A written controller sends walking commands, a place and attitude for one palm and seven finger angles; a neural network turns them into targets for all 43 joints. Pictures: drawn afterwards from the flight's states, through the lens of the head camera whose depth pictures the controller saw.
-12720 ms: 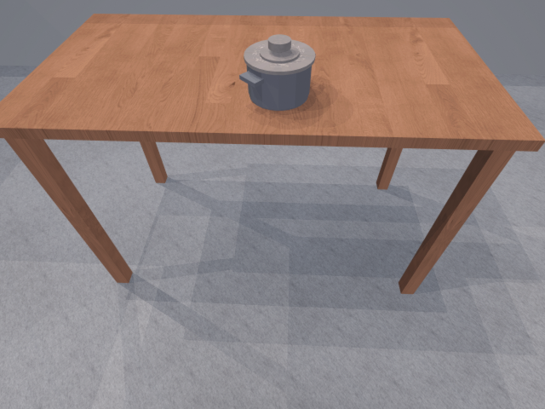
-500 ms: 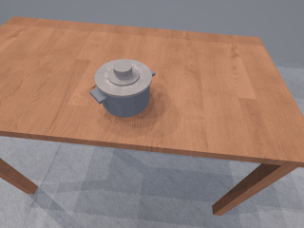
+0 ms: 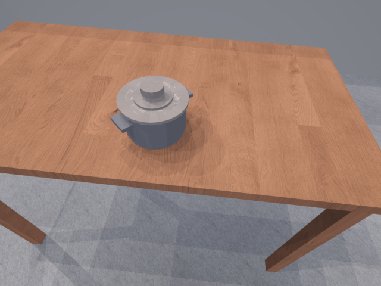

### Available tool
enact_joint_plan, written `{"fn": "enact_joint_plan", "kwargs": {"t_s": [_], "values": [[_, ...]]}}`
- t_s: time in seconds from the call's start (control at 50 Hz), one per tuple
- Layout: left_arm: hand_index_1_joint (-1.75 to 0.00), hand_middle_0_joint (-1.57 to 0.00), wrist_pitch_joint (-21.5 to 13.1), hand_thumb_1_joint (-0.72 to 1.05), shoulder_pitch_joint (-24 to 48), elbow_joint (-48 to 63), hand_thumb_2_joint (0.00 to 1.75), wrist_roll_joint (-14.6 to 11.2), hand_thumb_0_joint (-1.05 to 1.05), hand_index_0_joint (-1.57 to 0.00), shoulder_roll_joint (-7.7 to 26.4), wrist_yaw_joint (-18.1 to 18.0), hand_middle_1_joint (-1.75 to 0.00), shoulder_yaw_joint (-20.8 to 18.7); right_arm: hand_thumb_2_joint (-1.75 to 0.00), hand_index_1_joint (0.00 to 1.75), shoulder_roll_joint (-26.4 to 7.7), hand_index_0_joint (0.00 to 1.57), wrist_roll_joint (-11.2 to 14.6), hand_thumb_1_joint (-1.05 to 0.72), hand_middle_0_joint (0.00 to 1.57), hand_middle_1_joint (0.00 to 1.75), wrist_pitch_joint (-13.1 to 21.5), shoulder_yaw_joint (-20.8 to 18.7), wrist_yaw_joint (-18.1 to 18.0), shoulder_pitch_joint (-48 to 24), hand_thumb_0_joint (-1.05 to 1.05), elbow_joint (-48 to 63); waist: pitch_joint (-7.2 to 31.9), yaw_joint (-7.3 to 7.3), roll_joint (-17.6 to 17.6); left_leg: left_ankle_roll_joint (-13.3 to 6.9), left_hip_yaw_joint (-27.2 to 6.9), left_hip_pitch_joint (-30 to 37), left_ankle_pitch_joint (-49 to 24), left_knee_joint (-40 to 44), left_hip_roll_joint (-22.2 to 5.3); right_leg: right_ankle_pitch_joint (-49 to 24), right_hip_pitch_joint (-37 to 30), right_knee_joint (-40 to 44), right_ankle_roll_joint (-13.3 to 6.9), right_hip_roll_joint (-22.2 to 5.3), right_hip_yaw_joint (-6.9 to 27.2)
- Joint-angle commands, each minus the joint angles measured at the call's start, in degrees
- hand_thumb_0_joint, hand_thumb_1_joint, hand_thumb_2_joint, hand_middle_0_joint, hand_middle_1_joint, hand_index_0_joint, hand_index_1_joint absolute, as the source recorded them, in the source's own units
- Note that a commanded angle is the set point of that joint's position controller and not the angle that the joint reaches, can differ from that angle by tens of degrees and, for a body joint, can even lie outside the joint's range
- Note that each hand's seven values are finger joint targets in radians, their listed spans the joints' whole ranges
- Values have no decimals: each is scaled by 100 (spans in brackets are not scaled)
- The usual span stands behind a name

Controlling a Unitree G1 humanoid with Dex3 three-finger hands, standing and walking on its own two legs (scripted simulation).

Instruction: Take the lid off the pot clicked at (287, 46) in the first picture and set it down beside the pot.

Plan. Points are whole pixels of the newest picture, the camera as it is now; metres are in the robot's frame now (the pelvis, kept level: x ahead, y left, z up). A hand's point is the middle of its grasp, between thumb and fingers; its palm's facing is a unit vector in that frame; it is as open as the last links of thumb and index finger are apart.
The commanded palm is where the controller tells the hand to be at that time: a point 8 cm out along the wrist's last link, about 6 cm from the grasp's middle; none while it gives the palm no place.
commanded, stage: lift the closed hand beside the body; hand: left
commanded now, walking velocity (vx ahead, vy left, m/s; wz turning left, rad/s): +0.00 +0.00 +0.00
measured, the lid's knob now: (152, 88) +0.48 +0.12 +0.16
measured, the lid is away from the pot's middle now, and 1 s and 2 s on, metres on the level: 0.00 0.00 0.00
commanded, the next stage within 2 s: raise the hand higher, near the body in 0.68 s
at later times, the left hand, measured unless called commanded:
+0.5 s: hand out of the picture +0.08 +0.21 +0.00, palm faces +0.27 -0.92 -0.27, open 4.1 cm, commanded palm +0.04 +0.25 +0.04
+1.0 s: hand out of the picture +0.09 +0.23 +0.09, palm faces +0.28 -0.88 -0.39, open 3.1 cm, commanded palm +0.03 +0.27 +0.13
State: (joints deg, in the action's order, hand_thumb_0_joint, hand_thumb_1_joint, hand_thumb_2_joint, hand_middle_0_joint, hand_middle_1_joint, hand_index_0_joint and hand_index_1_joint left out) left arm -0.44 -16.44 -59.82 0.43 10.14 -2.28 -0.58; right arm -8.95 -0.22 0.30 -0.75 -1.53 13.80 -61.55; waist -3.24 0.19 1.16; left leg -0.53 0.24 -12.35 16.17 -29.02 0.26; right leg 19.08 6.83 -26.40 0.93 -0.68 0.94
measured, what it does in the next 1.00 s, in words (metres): shifts its weight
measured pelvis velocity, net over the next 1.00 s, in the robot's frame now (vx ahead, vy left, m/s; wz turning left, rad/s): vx -0.05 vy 0.00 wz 0.01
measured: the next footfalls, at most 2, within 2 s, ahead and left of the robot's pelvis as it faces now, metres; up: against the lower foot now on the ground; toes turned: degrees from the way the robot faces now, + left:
none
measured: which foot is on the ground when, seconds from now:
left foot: down 0.00-1.00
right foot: down 0.00-1.00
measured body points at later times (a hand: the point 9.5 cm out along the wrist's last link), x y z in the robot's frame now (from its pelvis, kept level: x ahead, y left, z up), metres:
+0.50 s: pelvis -0.05 -0.01 +0.00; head -0.07 -0.01 +0.45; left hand +0.06 +0.26 +0.02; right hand +0.20 -0.22 -0.02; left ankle -0.01 +0.11 -0.74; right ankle -0.05 -0.13 -0.74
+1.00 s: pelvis -0.05 +0.00 +0.00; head -0.07 +0.00 +0.45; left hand +0.07 +0.27 +0.12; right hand +0.14 -0.21 -0.07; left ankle -0.01 +0.11 -0.74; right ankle -0.05 -0.13 -0.74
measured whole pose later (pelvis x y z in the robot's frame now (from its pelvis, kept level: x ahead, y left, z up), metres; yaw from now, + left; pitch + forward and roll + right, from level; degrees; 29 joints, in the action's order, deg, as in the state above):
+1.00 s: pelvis -0.05 +0.00 +0.00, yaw +1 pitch -6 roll -1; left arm -5.1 -40.1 23.7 -1.3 17.4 -4.3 -9.9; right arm -11.2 -0.1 9.2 0.9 -4.1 11.6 -35.8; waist -3.3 3.3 -3.0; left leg -0.8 -0.5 -9.3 10.7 -26.2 -0.2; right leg 13.2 3.1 -22.5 1.1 -0.3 -0.5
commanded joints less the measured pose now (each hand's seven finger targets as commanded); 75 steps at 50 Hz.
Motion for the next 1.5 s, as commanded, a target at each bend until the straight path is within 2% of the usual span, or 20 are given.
{"fn": "enact_joint_plan", "kwargs": {"t_s": [0.0,0.02,0.04,0.06,0.08,0.1,0.12,0.14,0.18,0.24,0.32,0.36,0.44,0.54,0.66,0.76,0.86,0.98,1.1,1.48], "values": [[-30,-20,-71,90,-438,157,90,21,0,-20,613,-30,-30,-127,-90,30,-543,20,-6,-90,20,30,113,-62,-27,298,0,183,83,24,-206,-77,-452,341,-1700,390,-522,-1566,307,359,-283,-512,299],[-30,-20,-72,90,-444,156,90,24,0,-20,599,-30,-30,-124,-90,30,-524,20,-4,-90,20,30,110,-57,-29,322,0,174,34,21,-153,-76,-445,314,-1664,413,-521,-1541,322,385,-283,-502,310],[-30,-20,-244,90,-707,-20,90,139,0,-20,634,-240,-30,-101,-90,30,-795,20,8,-90,20,30,173,-82,-10,-113,0,520,189,90,-223,60,-234,230,-2860,-743,-520,-3986,443,300,-143,-664,598],[-35,-24,-1068,90,3219,6905,90,-705,0,-24,2971,-536,-35,-1260,-90,30,-1516,20,92,-90,20,30,970,-186,-7,-750,0,1847,2100,110,-1206,16,-378,1145,-3121,24,35,-3279,-122,138,-214,-351,102],[-40,-29,-537,90,380,6454,90,-410,0,-29,1143,-652,-40,127,-90,30,-1002,20,362,-90,20,30,1536,-45,-211,-422,0,2066,2484,239,-1836,228,-22,1857,-3877,215,-134,-3148,-229,-56,-398,-177,-59],[-44,-33,-116,90,327,6145,90,-348,0,-33,1180,-803,-44,-247,-90,30,-1114,20,316,-90,20,30,1615,-16,-254,-534,0,1670,2421,269,-1657,326,-194,1717,-3915,308,-167,-2693,-292,56,-396,-117,-201],[-49,-38,322,90,-696,6069,90,-362,0,-38,204,-778,-49,274,-90,30,-901,20,382,-90,20,30,1661,-15,-229,-582,0,1833,2177,220,-1489,262,-293,1777,-4090,460,-213,-2485,-307,94,-275,-128,-435],[-54,-42,453,90,-1073,5707,90,-191,0,-42,392,-832,-54,19,-90,30,-949,20,263,-90,20,30,1692,13,-196,-742,0,1919,1691,289,-1042,194,-316,1509,-4060,476,-142,-2364,-230,205,-242,-56,-595],[-64,-51,626,90,-2143,3843,90,97,0,-51,-154,-665,-64,114,-90,30,-1006,20,122,-90,20,30,1402,-222,-16,-814,0,2063,227,181,647,104,-307,372,-3046,493,-153,-2249,562,408,-182,34,-773],[-78,-64,278,90,-2709,4551,90,122,0,-64,289,-280,-78,-359,-90,30,-1012,20,112,-90,20,30,1086,-375,50,-1318,0,2767,-618,260,1331,57,-126,-319,-1285,581,-137,-1117,1090,692,-146,12,-665],[-97,-82,-350,90,-1830,7642,90,-156,0,-82,1166,-208,-97,-838,-90,30,-906,20,105,-90,20,30,1104,-193,-38,-1394,0,3628,772,323,-245,63,36,421,-917,655,-37,-823,467,684,-161,-66,-400],[-107,-90,-405,90,-1167,7891,90,-170,0,-90,1336,-309,-107,-988,-90,30,-878,20,63,-90,20,30,1045,-104,-150,-1242,0,3615,632,158,-690,59,72,551,-607,609,-42,-587,678,855,-153,-50,-330],[-126,-108,-417,90,-868,7472,90,-235,0,-108,789,-258,-126,-505,-90,30,-887,20,54,-90,20,30,905,-46,-329,-1181,0,3703,-38,-6,-387,-14,71,565,159,652,-1,120,1090,1152,-133,15,-291],[-150,-130,-621,90,-1359,8795,90,-279,0,-130,1204,-263,-150,-879,-90,30,-889,20,-23,-90,20,30,1052,2,-387,-1252,0,3888,548,229,-517,-46,-7,929,-221,709,-18,-109,587,1127,-176,-19,-287],[-150,-130,-605,90,-1943,8492,90,-250,0,-130,1321,-262,-150,-1298,-90,30,-838,20,18,-90,20,30,1027,-4,-365,-1389,0,3772,-179,303,-305,-12,-29,556,20,802,-27,101,694,1269,-181,50,-316],[-150,-130,-765,90,-2366,9521,90,-229,0,-130,1710,-316,-150,-1726,-90,30,-779,20,-18,-90,20,30,1207,16,-336,-1429,0,3804,452,463,-649,6,-120,737,-393,807,-81,-321,230,992,-218,64,-324],[-150,-130,-762,90,-2312,9091,90,-185,0,-130,1222,-224,-150,-1307,-90,30,-824,20,31,-90,20,30,1247,-48,-296,-1448,0,3705,-155,318,-91,-28,-88,608,-80,839,-102,-54,624,1110,-147,102,-370],[-150,-130,-945,90,-2395,10051,90,-179,0,-130,1595,-355,-150,-1654,-90,30,-819,20,0,-90,20,30,1387,-30,-322,-1330,0,3757,597,444,-555,-14,-159,875,-530,824,-119,-500,192,862,-197,60,-306],[-150,-130,-932,90,-2191,9895,90,-204,0,-130,1414,-304,-150,-1536,-90,30,-838,20,36,-90,20,30,1335,-67,-288,-1377,0,3689,-22,383,-410,-9,-115,777,-495,853,-151,-527,454,959,-185,89,-336],[-150,-130,-997,90,-1284,10352,90,-343,0,-130,1661,-326,-150,-2010,-90,30,-818,20,-12,-90,20,30,1130,21,-248,-1394,0,3660,381,410,-440,-8,-86,1121,-1080,751,-125,-994,216,1012,-204,80,-259]]}}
